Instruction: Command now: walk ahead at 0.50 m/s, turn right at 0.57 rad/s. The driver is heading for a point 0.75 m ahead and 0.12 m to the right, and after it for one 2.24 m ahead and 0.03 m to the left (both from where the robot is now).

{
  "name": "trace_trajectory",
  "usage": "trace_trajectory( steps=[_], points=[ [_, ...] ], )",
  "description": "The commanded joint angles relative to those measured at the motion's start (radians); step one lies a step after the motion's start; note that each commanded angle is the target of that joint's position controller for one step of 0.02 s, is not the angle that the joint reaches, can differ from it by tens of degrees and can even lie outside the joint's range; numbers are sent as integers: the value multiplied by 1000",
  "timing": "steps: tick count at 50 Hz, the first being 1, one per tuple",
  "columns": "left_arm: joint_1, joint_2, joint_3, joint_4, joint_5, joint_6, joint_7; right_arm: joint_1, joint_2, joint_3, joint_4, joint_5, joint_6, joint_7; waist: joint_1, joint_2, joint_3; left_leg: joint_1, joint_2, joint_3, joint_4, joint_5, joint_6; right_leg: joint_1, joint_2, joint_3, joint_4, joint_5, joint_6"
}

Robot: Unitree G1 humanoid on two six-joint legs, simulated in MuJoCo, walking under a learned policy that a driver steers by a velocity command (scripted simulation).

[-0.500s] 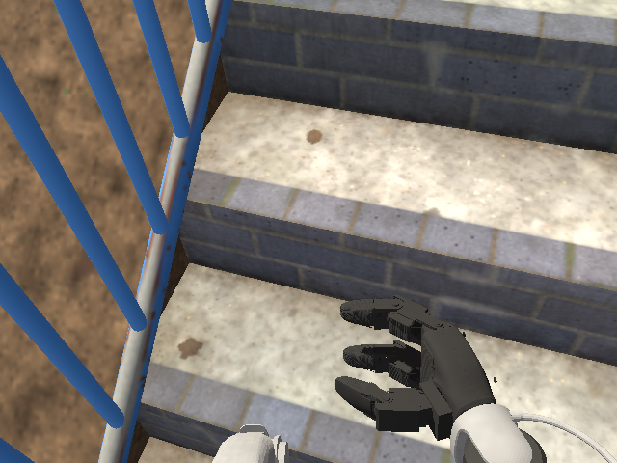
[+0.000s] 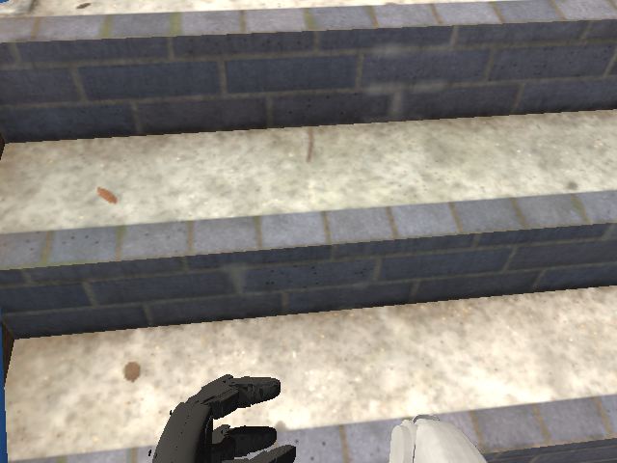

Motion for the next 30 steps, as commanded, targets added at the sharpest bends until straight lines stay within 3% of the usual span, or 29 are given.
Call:
trace_trajectory(
  steps=[1, 2, 3, 4, 5, 6, 7, 8, 9, 10, 12, 13, 14, 16, 17, 18, 19, 20, 21, 22, 23, 24, 25, 26, 27, 28, 29, 30],
  points=[
    [148, 260, 116, -64, 32, -29, -7, 6, -407, -90, -83, 24, -15, -7, 185, 312, -320, 49, 218, -114, 305, 2002, 247, 662, 189, -53, -354, -281, -90],
    [298, 344, 161, -30, 43, -14, -1, -83, -431, -107, -131, 21, -29, 7, 254, 297, -378, 3, 184, -158, 534, 1742, 220, 815, 179, 143, -566, -287, -106],
    [415, 454, 203, 18, 48, 14, 22, -154, -319, -88, -232, -6, -70, 32, 231, -30, -402, -481, 28, -231, 909, 1014, 145, 1101, -18, 722, -894, -451, -235],
    [397, 507, 214, 46, 57, 8, 50, -282, -215, -76, -273, -32, -106, 76, 167, -227, -459, -755, -222, -467, 1381, 161, 102, 1155, -129, 1304, -1337, -818, -253],
    [384, 393, 160, 75, 73, -11, 56, -304, -121, -67, -307, -32, -124, 117, 113, -195, -438, -902, -204, -623, 1805, 135, 122, 1117, -205, 1384, -1423, -744, -143],
    [419, 264, 125, 140, 71, -27, 44, -409, -34, -38, -378, -36, -124, 132, 84, -133, -266, -1024, -179, -596, 1979, 156, 162, 946, -177, 1219, -1321, -645, -64],
    [402, 196, 113, 207, 44, -41, 22, -443, 22, -10, -410, -59, -119, 132, 32, -18, -101, -1126, -150, -562, 2045, 173, 199, 813, -119, 999, -1238, -537, -4],
    [377, 134, 95, 259, 34, -56, 6, -377, 34, 7, -410, -71, -119, 134, -27, 46, -64, -1160, -120, -545, 2056, 205, 215, 739, -61, 841, -1186, -462, 27],
    [335, 105, 86, 285, 36, -57, -4, -313, 53, 18, -412, -64, -113, 139, -80, 50, -27, -1176, -97, -535, 2044, 236, 227, 687, -16, 712, -1165, -363, 69],
    [299, 115, 92, 283, 45, -53, -12, -254, 47, 26, -384, -52, -106, 126, -105, 47, -29, -1202, -83, -521, 1992, 281, 220, 692, 12, 584, -1130, -220, 96],
    [294, 121, 92, 286, 62, -60, -13, -275, 32, 37, -387, -44, -96, 106, -112, 27, -14, -1235, -64, -460, 1909, 325, 186, 633, 45, 437, -1093, -49, 109],
    [328, 133, 90, 313, 70, -58, -19, -331, 49, 48, -398, -42, -89, 91, -95, -32, -19, -1291, -67, -412, 1969, 322, 172, 630, 44, 424, -1098, -7, 101],
    [388, 150, 92, 337, 76, -57, -17, -389, 89, 68, -413, -51, -90, 80, -64, -63, -17, -1402, -80, -376, 2108, 316, 162, 666, 32, 453, -1104, 19, 85],
    [467, 162, 91, 377, 84, -45, -8, -438, 152, 93, -432, -46, -84, 79, -37, -142, 21, -1617, -75, -381, 2301, 250, 154, 719, 3, 560, -1146, -55, 107],
    [492, 168, 94, 385, 66, -35, -7, -481, 132, 95, -434, -47, -87, 75, -9, -123, 10, -1638, -79, -360, 2193, 265, 141, 751, 23, 571, -1161, -105, 133],
    [540, 147, 92, 398, 50, -24, 2, -588, 139, 102, -469, -48, -97, 78, 43, -134, 19, -1656, -89, -335, 2135, 250, 134, 753, 27, 609, -1198, -96, 129],
    [558, 138, 93, 406, 61, -16, 17, -616, 154, 108, -478, -54, -107, 74, 55, -158, 0, -1691, -94, -322, 2134, 286, 117, 783, 20, 649, -1209, -94, 109],
    [584, 123, 92, 416, 58, -12, 39, -692, 174, 122, -504, -52, -117, 68, 77, -173, 9, -1729, -102, -314, 2089, 270, 100, 812, -1, 685, -1251, -51, 78],
    [596, 138, 99, 408, 53, -13, 65, -776, 152, 126, -531, -48, -123, 53, 102, -196, 33, -1697, -111, -256, 1952, 243, 70, 791, -31, 705, -1349, -22, 30],
    [620, 130, 95, 410, 57, -11, 82, -876, 150, 131, -571, -52, -129, 45, 129, -173, 37, -1659, -113, -231, 1830, 223, 54, 793, -58, 739, -1433, -18, -13],
    [628, 121, 97, 434, 59, -6, 94, -843, 166, 123, -558, -50, -129, 37, 104, -185, -36, -1617, -103, -255, 1848, 203, 46, 920, -85, 719, -1421, 103, -51],
    [603, 133, 100, 443, 51, -15, 89, -742, 142, 108, -522, -32, -126, 39, 80, -179, -93, -1580, -97, -247, 1867, 172, 45, 1013, -107, 684, -1428, 172, -74],
    [588, 114, 95, 464, 29, -12, 78, -698, 104, 88, -508, -29, -125, 41, 55, -178, -102, -1486, -115, -212, 1778, 111, 77, 1055, -62, 578, -1401, 383, -48],
    [489, 148, 104, 423, 20, -15, 79, -629, 67, 74, -494, -24, -132, 43, -14, -225, -137, -1204, -133, -188, 1547, 45, 116, 990, -57, 480, -1387, 767, -47],
    [443, 165, 111, 414, 21, -11, 80, -579, 34, 51, -484, -32, -134, 44, -65, -214, -227, -858, -173, -159, 1349, -100, 144, 915, -64, 411, -1350, 1211, -55],
    [499, 226, 125, 417, 34, -26, 83, -511, -38, 7, -482, -24, -127, 43, -104, -251, -323, -625, -230, -164, 1213, -251, 136, 981, -93, 452, -1289, 1550, -74],
    [457, 299, 138, 416, 38, -55, 89, -361, -144, -38, -439, -6, -108, 36, -201, -327, -358, -495, -243, -236, 1018, -397, 123, 1090, -122, 450, -1126, 1936, -111],
    [360, 316, 143, 385, 39, -80, 84, -165, -230, -68, -354, 1, -101, 43, -271, -263, -391, -315, -205, -414, 792, -388, 167, 1088, -123, 447, -889, 1988, -117]
  ],
)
